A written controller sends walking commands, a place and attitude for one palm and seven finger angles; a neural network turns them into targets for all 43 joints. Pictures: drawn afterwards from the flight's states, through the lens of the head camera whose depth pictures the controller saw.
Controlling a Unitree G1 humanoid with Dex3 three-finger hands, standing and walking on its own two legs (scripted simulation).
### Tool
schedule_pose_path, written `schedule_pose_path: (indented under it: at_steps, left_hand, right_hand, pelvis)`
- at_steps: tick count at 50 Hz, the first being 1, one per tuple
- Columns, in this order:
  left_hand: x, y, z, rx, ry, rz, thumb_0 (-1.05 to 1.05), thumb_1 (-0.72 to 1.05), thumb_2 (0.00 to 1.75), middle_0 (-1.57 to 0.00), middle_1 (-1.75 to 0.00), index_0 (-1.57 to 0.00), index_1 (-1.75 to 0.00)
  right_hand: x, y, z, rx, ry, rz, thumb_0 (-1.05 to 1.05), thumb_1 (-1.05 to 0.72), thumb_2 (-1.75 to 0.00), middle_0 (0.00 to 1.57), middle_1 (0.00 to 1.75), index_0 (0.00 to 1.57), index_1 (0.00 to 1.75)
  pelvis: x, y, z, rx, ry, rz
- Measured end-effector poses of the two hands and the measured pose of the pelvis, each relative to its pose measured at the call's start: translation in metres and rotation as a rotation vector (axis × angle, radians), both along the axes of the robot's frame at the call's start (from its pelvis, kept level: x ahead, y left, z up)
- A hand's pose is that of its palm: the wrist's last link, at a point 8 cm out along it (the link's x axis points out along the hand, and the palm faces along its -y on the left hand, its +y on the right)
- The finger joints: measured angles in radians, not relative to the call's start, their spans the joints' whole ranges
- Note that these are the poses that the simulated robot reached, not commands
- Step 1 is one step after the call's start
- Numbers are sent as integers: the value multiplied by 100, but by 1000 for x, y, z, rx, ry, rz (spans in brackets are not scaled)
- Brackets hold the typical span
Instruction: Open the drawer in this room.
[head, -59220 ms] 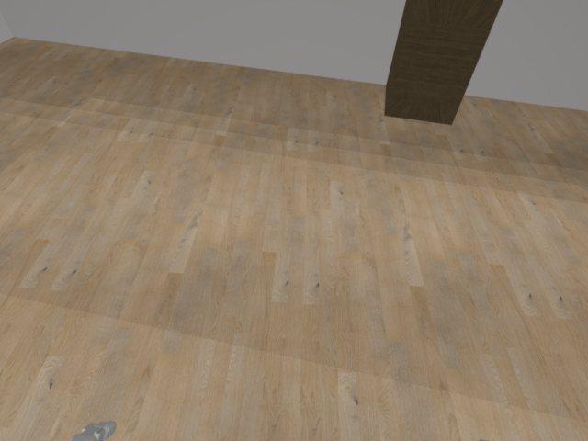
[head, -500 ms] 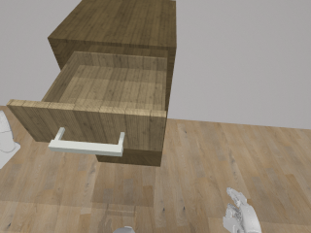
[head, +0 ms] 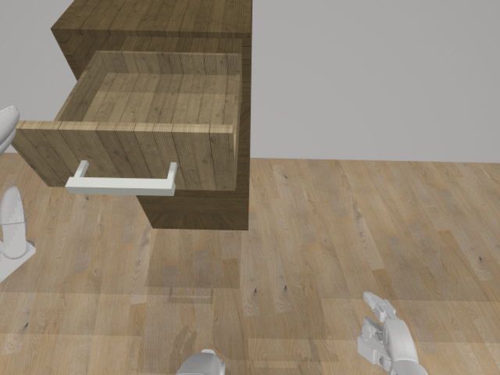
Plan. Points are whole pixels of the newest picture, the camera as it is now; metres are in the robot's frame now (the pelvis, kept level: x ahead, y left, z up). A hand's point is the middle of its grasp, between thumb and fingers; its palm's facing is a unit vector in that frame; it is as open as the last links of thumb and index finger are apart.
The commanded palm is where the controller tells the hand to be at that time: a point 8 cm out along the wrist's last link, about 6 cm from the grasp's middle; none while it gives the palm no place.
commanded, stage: stop stepping back and stand still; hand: left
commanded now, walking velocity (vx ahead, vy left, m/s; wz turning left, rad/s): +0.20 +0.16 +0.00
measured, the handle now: (125, 176) +0.43 +0.25 +0.04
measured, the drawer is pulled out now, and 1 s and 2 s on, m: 0.30 0.30 0.30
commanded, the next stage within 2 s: let the arm hang, fingers relaxed in 0.92 s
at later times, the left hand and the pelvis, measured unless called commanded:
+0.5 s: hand out of the picture +0.07 +0.24 +0.24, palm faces +0.53 -0.76 -0.38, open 7.4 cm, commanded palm +0.01 +0.28 +0.23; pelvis -0.11 -0.01 -0.01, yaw +3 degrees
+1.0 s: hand out of the picture +0.03 +0.24 +0.22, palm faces +0.51 -0.74 -0.43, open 7.4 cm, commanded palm none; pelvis -0.13 -0.02 +0.00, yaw +6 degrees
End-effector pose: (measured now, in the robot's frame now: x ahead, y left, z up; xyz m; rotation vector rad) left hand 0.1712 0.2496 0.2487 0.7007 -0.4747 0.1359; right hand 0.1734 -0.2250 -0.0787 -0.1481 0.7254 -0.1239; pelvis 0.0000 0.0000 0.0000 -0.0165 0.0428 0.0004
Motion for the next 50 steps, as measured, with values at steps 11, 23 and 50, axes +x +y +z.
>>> schedule_pose_path:
  at_steps: [11, 23, 50]
  left_hand:
    - [-73, 32, -30, -154, 48, 225, 1, 88, 90, -21, -30, -21, -30]
    - [-147, 20, 3, -137, -198, 184, 1, 88, 90, -21, -30, -21, -30]
    - [-182, 22, -13, -155, -91, 249, 1, 88, 90, -21, -30, -21, -30]
  right_hand:
    - [-49, -24, 22, -107, -31, -2, 1, -91, -89, 20, 30, 20, 30]
    - [-104, -5, 16, -63, -66, 70, 1, -91, -89, 20, 30, 21, 30]
    - [-147, -34, 13, -117, -14, 53, 1, -91, -89, 20, 30, 20, 30]
  pelvis:
    - [-51, -3, 2, 40, -31, 38]
    - [-101, -9, -2, 14, -79, 51]
    - [-134, -16, 4, 15, -43, 102]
